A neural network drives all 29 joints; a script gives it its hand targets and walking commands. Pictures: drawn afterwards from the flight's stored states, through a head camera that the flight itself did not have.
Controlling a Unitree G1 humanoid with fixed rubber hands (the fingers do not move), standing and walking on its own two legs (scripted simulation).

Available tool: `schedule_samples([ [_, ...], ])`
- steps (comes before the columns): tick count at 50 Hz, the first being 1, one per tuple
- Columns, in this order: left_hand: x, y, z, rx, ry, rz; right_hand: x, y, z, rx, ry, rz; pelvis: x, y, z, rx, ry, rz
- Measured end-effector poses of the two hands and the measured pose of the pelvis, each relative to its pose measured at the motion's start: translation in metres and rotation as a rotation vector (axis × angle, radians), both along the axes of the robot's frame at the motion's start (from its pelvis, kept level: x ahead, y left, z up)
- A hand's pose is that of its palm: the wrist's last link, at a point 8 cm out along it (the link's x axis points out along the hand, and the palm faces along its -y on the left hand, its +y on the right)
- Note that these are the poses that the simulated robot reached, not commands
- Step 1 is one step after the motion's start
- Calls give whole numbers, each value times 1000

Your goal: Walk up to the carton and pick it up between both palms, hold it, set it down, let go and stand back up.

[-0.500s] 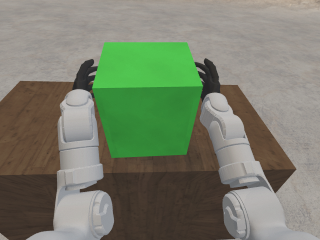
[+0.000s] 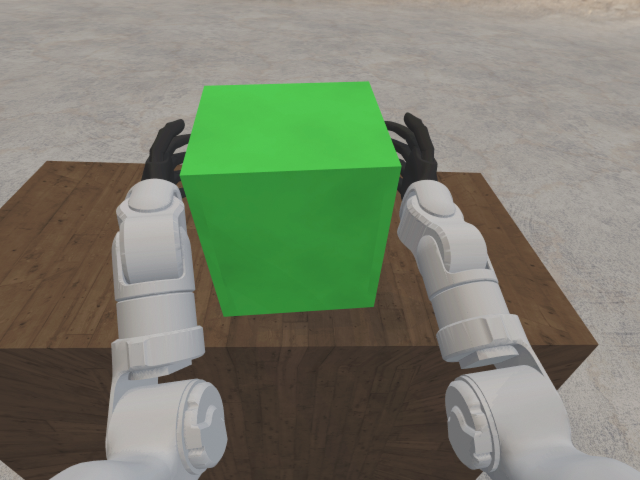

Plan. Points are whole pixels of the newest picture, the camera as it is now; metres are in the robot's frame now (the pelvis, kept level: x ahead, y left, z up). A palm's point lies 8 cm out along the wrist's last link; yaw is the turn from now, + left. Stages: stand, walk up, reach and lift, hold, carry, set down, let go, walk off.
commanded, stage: hold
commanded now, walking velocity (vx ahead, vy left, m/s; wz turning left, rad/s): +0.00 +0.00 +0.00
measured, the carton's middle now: (293, 202) +0.39 +0.01 +0.19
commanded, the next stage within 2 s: none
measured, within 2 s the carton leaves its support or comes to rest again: neither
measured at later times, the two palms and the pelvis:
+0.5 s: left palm (167, 187) +0.36 +0.15 +0.23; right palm (422, 188) +0.36 -0.14 +0.23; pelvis +0.00 +0.00 +0.00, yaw -1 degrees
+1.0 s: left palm (169, 187) +0.36 +0.15 +0.23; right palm (423, 190) +0.36 -0.14 +0.23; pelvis +0.00 +0.00 +0.00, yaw -1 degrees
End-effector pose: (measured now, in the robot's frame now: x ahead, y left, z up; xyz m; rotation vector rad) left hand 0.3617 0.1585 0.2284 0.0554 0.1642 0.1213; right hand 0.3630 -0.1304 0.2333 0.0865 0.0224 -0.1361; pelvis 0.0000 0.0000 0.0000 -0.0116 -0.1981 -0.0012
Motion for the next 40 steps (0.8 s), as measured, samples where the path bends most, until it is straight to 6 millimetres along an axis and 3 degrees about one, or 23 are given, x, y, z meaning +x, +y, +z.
schedule_samples([
  [40,-3,-7,0,12,-9,-16,-8,-7,-7,13,-9,-22,-4,4,0,3,-3,-11],
])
